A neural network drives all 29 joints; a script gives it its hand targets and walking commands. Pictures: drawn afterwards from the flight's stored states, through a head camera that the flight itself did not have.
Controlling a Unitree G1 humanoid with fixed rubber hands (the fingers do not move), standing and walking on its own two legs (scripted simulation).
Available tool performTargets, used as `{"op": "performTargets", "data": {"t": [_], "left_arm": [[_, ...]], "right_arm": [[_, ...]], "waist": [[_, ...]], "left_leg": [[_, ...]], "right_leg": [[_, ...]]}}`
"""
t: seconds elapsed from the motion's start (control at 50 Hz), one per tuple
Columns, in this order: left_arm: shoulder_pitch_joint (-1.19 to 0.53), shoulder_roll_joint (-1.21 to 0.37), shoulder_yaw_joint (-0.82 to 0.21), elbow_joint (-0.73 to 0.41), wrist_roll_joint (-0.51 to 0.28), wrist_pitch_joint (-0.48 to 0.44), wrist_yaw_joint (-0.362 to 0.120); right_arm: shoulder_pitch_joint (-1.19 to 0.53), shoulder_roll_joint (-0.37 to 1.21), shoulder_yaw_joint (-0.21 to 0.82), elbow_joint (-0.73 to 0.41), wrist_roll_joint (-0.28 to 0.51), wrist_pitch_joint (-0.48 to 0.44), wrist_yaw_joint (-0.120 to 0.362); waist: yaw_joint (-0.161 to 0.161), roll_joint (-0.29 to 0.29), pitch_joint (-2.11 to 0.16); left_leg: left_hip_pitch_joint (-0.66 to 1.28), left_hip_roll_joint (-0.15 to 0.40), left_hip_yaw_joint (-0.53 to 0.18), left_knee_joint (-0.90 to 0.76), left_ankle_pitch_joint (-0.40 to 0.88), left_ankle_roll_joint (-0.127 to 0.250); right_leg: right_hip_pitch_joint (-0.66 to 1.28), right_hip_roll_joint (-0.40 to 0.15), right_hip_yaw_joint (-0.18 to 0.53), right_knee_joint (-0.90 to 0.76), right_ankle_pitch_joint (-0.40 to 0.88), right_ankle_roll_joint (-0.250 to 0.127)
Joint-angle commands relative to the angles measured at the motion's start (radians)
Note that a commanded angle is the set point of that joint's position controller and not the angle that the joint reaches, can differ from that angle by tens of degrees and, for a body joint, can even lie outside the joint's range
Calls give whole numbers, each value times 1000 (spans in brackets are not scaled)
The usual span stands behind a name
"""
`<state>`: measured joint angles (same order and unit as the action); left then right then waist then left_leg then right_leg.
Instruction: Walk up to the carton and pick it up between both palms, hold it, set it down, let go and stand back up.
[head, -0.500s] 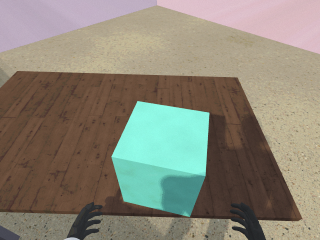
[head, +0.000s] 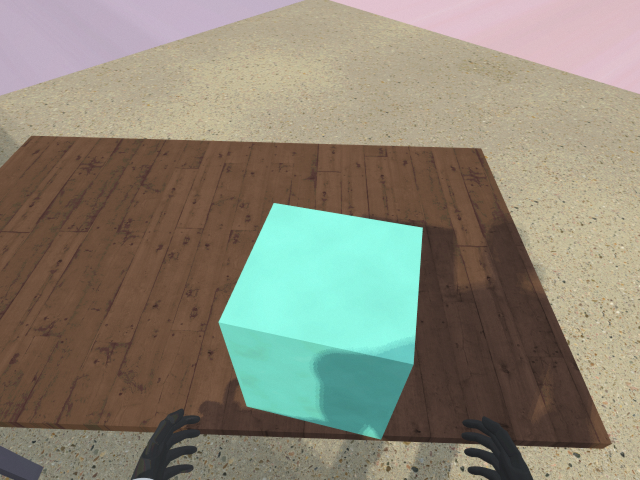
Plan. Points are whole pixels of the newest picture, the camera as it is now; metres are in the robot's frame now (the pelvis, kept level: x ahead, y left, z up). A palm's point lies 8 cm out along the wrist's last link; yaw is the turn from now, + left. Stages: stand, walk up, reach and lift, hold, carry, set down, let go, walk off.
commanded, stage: set down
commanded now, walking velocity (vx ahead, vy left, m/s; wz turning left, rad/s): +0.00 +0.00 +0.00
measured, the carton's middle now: (328, 323) +0.34 +0.01 -0.02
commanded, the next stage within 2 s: let go in 0.52 s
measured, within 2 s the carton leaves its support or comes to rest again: neither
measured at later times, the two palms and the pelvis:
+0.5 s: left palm out of the picture +0.14 +0.22 -0.08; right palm out of the picture +0.15 -0.22 -0.08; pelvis -0.01 +0.00 +0.00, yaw +0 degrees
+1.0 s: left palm out of the picture +0.15 +0.23 -0.09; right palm out of the picture +0.15 -0.23 -0.08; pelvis -0.01 +0.00 +0.00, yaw +0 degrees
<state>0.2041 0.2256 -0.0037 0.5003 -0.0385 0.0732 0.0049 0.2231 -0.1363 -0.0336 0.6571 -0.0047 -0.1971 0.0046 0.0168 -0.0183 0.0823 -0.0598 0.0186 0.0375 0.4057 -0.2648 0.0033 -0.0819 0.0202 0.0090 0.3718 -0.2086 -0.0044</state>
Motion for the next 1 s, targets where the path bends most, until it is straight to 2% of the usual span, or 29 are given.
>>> {"op": "performTargets", "data": {"t": [0.0,0.02,0.04,0.08,0.1,0.12,0.14,0.16,0.2,0.22,0.26,0.36,0.38,0.42,0.44,0.46,0.48,0.5,0.54,0.6,0.64,0.66,0.72,0.76,0.82,0.92,0.94,0.96,0.98], "left_arm": [[-102,80,27,-102,32,-2,9],[-78,96,31,-114,17,-1,10],[-105,83,26,-126,26,4,19],[-89,76,33,-82,34,12,13],[-106,68,21,-137,25,13,21],[-92,56,16,-110,22,27,22],[-87,70,12,-108,10,22,15],[-103,72,13,-100,33,30,12],[-90,70,30,-107,27,24,20],[-94,65,17,-78,28,34,17],[-121,77,30,-145,44,39,31],[-120,52,18,-91,35,34,43],[-125,75,20,-96,33,38,40],[-148,64,4,-138,14,18,48],[-155,83,4,-162,2,15,43],[-125,76,21,-118,20,15,46],[-123,53,-3,-33,35,30,42],[-139,70,15,-100,27,27,44],[-134,68,29,-78,40,35,38],[-148,82,29,-131,13,22,45],[-135,67,11,-116,35,26,57],[-129,65,3,-130,37,29,60],[-125,84,19,-87,28,23,44],[-93,116,34,-97,59,25,48],[-103,83,43,-72,52,29,37],[-110,86,31,-127,40,23,44],[-89,111,69,-111,52,18,41],[-97,108,56,-101,48,15,38],[-61,269,108,-1,84,-40,32]], "right_arm": [[-117,-152,-44,-62,-1,-43,9],[-90,-148,-63,-75,7,-46,4],[-137,-159,-61,-69,3,-49,17],[-96,-161,-49,-33,-1,-50,16],[-111,-149,-59,-55,12,-45,19],[-126,-170,-73,-21,2,-35,26],[-112,-163,-52,-67,10,-38,15],[-102,-148,-44,-40,5,-38,17],[-110,-174,-46,-61,-4,-38,24],[-110,-162,-59,-49,-10,-33,16],[-125,-171,-61,-44,-13,-22,25],[-137,-166,-67,-57,-20,-12,38],[-153,-156,-68,-30,-32,-16,27],[-172,-149,-66,-32,-15,-12,31],[-149,-136,-65,-42,-9,-15,25],[-126,-133,-56,-47,-23,-17,28],[-151,-159,-64,-9,-27,-4,32],[-128,-144,-65,-37,-16,-5,23],[-135,-153,-65,-33,-29,0,18],[-137,-137,-79,-65,-30,-10,16],[-147,-149,-68,-41,-9,-9,31],[-137,-148,-93,-18,-19,-9,29],[-136,-156,-50,-39,-18,-12,27],[-111,-180,-70,-5,-17,-11,30],[-107,-163,-61,2,-16,-15,19],[-134,-176,-68,-40,-14,-21,22],[-107,-203,-58,-62,-13,-25,24],[-119,-187,-54,-56,-24,-22,28],[-57,-332,-71,18,-32,49,0]], "waist": [[0,51,-106],[-9,66,-97],[20,65,-94],[5,52,-66],[-6,90,-66],[12,49,-74],[-2,2,-87],[-7,59,-67],[26,13,-116],[7,-2,-87],[12,74,-71],[30,14,-82],[10,21,-86],[18,44,-66],[-9,34,-96],[10,28,-101],[5,0,-62],[1,22,-83],[10,-21,-87],[6,9,-108],[18,50,-97],[4,94,-103],[7,15,-108],[0,66,-111],[3,53,-94],[1,48,-95],[25,20,-90],[17,36,-73],[15,17,-158]], "left_leg": [[-1,-5,23,-61,288,-46],[3,-8,22,-64,269,-43],[-4,-7,24,-71,248,-48],[15,-15,21,-67,258,-49],[2,-14,21,-81,241,-55],[-10,-1,19,-77,242,-49],[-31,-1,18,-65,273,-41],[-4,-10,22,-68,264,-42],[-5,-1,19,-64,272,-35],[-2,-11,27,-69,222,-31],[-34,-10,21,-78,214,-36],[-73,0,14,-94,133,-20],[-97,-4,24,-84,98,-24],[-93,2,27,-96,103,-26],[-90,2,24,-85,112,-19],[-99,-2,21,-87,115,-18],[-70,-3,20,-84,74,-10],[-76,-10,29,-85,76,-12],[-96,-4,25,-86,73,-11],[-84,-11,28,-77,99,-13],[-121,-1,13,-90,58,-12],[-121,5,14,-105,31,-25],[-70,-5,24,-77,96,-8],[-101,8,10,-74,112,-12],[-60,-10,21,-66,149,-19],[-95,9,2,-72,125,-15],[-75,8,17,-70,155,-8],[-79,5,16,-73,139,-4],[-170,78,-65,-17,164,16]], "right_leg": [[-6,10,-44,-46,201,-25],[-4,0,-34,-55,201,-25],[-33,9,-43,-63,141,-24],[-28,8,-40,-68,167,-26],[1,0,-35,-73,155,-31],[-30,12,-44,-60,149,-31],[27,8,-39,-53,203,-18],[6,1,-29,-60,199,-22],[-3,7,-29,-46,199,-23],[-11,1,-28,-59,170,-21],[-18,-6,-27,-53,149,-32],[-19,-2,-30,-39,90,-27],[-16,-18,-26,-38,73,-23],[-30,-12,-31,-31,82,-29],[-22,-25,-24,-35,107,-22],[-9,-19,-28,-21,111,-18],[-68,-19,-23,-44,48,-21],[-41,-25,-15,-50,65,-17],[-26,-21,-28,-29,77,-13],[-21,-32,-16,-32,87,-9],[-26,-24,-16,-30,58,-30],[-12,-13,-33,-13,44,-27],[-63,-23,-21,-34,82,-15],[-34,-25,-21,-19,98,-28],[-47,-22,-13,-44,109,-10],[-37,-21,-20,-21,115,-29],[-41,-11,-18,-30,125,-21],[-54,-16,-11,-41,103,-27],[-32,-107,79,38,108,-36]]}}
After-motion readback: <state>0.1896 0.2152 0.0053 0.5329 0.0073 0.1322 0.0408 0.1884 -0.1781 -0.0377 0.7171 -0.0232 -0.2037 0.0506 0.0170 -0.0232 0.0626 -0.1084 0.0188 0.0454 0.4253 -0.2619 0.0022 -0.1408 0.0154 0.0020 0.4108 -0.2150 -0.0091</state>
